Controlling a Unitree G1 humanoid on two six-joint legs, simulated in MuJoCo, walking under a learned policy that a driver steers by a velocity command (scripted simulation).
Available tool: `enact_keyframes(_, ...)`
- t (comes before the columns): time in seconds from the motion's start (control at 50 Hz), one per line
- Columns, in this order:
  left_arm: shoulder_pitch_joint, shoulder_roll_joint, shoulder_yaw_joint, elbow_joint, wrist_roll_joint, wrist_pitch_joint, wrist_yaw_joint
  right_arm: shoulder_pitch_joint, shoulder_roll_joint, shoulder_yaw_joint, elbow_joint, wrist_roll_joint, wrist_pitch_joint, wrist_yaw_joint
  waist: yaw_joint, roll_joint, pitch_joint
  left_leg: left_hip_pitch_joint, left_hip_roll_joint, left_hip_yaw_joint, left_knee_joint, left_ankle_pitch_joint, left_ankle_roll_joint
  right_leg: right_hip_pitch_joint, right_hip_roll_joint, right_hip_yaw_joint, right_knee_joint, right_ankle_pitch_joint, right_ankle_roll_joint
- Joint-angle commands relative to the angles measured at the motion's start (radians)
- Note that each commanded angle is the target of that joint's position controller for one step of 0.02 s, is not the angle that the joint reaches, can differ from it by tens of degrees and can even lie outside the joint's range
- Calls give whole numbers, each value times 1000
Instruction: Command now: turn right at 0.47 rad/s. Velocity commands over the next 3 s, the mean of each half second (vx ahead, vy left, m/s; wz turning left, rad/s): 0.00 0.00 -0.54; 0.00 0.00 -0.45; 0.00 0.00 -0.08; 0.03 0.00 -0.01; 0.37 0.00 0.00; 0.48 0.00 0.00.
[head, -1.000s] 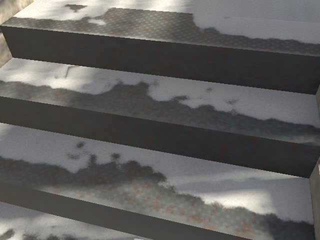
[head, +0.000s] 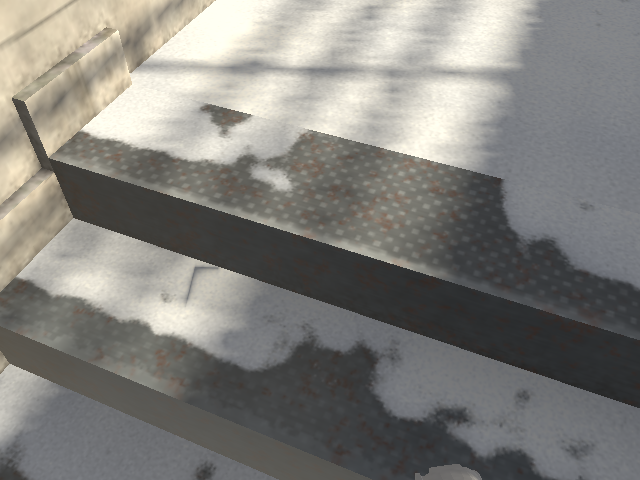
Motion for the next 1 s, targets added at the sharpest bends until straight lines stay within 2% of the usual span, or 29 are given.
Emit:
enact_keyframes(0.02,-259,-35,-53,-210,-9,-16,-26,177,-143,-43,55,-25,-8,-24,-34,29,49,366,355,-194,-116,901,227,-398,-87,38,-152,-65,-54)
enact_keyframes(0.04,-307,-50,-70,-238,7,-8,-54,75,-175,-60,31,11,-4,-17,23,-27,33,282,307,-119,-207,758,203,-245,-142,-82,-523,-100,-65)
enact_keyframes(0.06,-417,-58,-84,-285,19,16,-83,55,-190,-69,22,24,-1,-15,21,24,43,95,290,-117,-299,628,194,-54,-137,-160,-673,-281,-75)
enact_keyframes(0.1,-263,-73,-94,-257,-11,35,-136,-85,-287,-106,-45,23,-25,-14,120,144,24,-125,344,-46,-348,1019,221,344,-77,-245,-643,-114,-63)
enact_keyframes(0.16,-38,66,-32,-213,-47,-13,-121,-132,-359,-138,-97,59,-70,-11,196,130,-106,93,265,68,-40,1714,163,681,82,-304,-1136,105,-133)
enact_keyframes(0.18,117,118,-5,-172,-13,-30,-84,-72,-286,-132,-114,37,-67,-19,182,-37,-263,-178,201,72,272,1411,54,1114,15,-50,-1189,637,-268)
enact_keyframes(0.2,298,250,17,-146,34,-37,-66,-21,-173,-113,-174,33,-51,5,147,-395,-578,-460,-68,-28,607,35,-57,1449,-281,667,-1584,873,-517)
enact_keyframes(0.22,336,276,35,-138,63,-40,-82,-98,-227,-140,-168,115,-19,20,214,-313,-343,-570,-151,-336,1004,154,-46,1172,-305,873,-1715,456,-371)
enact_keyframes(0.24,242,245,40,-143,47,-61,-89,-221,-193,-151,-216,137,-29,2,167,-307,-127,-685,-156,-393,1187,189,-40,956,-260,708,-1729,201,-275)
enact_keyframes(0.28,14,102,17,-92,-36,-83,-102,-163,-116,-116,-165,73,-24,-24,-14,-144,-38,-745,-94,-316,1275,288,20,749,-166,441,-1624,42,-255)
enact_keyframes(0.3,-83,30,-2,-83,-33,-85,-105,-171,-109,-99,-155,60,-20,-32,-64,-33,-13,-689,-58,-283,1272,268,43,587,-128,379,-1656,-2,-260)
enact_keyframes(0.32,-147,-26,-18,-87,-18,-93,-105,-141,-106,-91,-141,66,-17,-42,-96,-53,-21,-675,-51,-303,1258,239,43,551,-104,378,-1750,-25,-249)
enact_keyframes(0.36,-169,-35,-26,-97,-18,-111,-97,-173,-108,-80,-135,90,1,-58,-89,-70,-28,-741,-40,-284,1228,222,2,579,-87,291,-1766,34,-214)
enact_keyframes(0.38,-119,8,-18,-76,4,-112,-97,-228,-141,-85,-157,77,17,-66,-73,10,-60,-774,-23,-262,1129,268,-54,629,-105,296,-1754,55,-223)
enact_keyframes(0.42,-102,102,15,-97,25,-116,-99,-288,-163,-95,-188,74,36,-72,-57,-39,-55,-758,-1,-169,1075,172,-122,626,-118,293,-1812,-2,-210)
enact_keyframes(0.46,-24,115,23,-100,2,-115,-97,-310,-179,-106,-189,62,47,-79,-19,-98,-54,-751,-16,-161,1068,156,-159,643,-116,340,-1824,-96,-227)
enact_keyframes(0.48,-63,67,5,-111,-10,-126,-101,-275,-163,-112,-174,59,44,-82,-59,-183,-29,-645,-34,-111,1230,177,-139,555,-93,311,-1829,-49,-223)
enact_keyframes(0.58,-22,57,-1,-175,-40,-163,-85,-323,-185,-121,-230,73,60,-115,17,-118,-41,-811,13,-184,1118,72,-201,936,-193,461,-1769,76,-292)
enact_keyframes(0.62,120,38,-7,-146,-53,-162,-69,-430,-119,-98,-292,58,65,-128,86,-154,-60,-921,14,-169,900,-13,-226,1122,-200,534,-1748,199,-325)
enact_keyframes(0.64,77,40,-1,-158,-73,-165,-64,-396,-117,-100,-283,57,73,-124,63,-171,-83,-840,28,-141,804,-14,-233,1138,-208,495,-1747,249,-314)
enact_keyframes(0.66,18,75,16,-189,-60,-169,-68,-356,-117,-103,-284,68,67,-113,35,-201,-87,-704,23,-120,760,-13,-235,1062,-184,461,-1726,348,-297)
enact_keyframes(0.72,15,107,28,-207,-15,-146,-85,-363,-93,-95,-297,62,49,-74,36,-154,-70,-485,-18,-70,557,-94,-194,973,-153,462,-1724,548,-304)
enact_keyframes(0.82,-3,87,38,-197,-46,-95,-64,-290,-33,-58,-283,100,-11,-17,-11,-85,-104,-178,-15,-71,-19,361,-111,1000,-122,451,-1669,623,-263)
enact_keyframes(0.84,48,89,39,-158,-47,-78,-77,-285,-43,-67,-297,88,-22,-16,-24,-83,-115,-50,40,-89,-40,482,-64,924,-102,431,-1658,460,-217)
enact_keyframes(0.86,148,37,33,-173,-33,-80,-78,-347,-186,-98,-312,90,-28,-14,74,138,-188,167,213,-293,41,919,145,735,38,223,-1510,178,-61)
enact_keyframes(0.88,135,58,38,-180,-29,-78,-78,-382,-165,-96,-336,63,-14,-2,56,160,-200,195,313,-454,24,879,257,609,46,146,-1436,-99,32)
enact_keyframes(0.92,13,159,79,-224,-24,-74,-39,-317,-222,-134,-343,50,-16,-25,-40,89,-136,120,358,-494,-50,793,300,490,65,71,-932,-286,114)
enact_keyframes(0.94,40,187,97,-197,-18,-73,-19,-328,-200,-123,-368,36,-19,-31,-34,71,-111,52,359,-448,-49,845,293,471,70,91,-718,-241,126)
enact_keyframes(1.0,-70,129,76,-207,-8,-75,5,-359,1,-26,-386,33,25,-16,-32,8,-56,23,218,-254,-36,600,221,335,90,116,-582,-40,99)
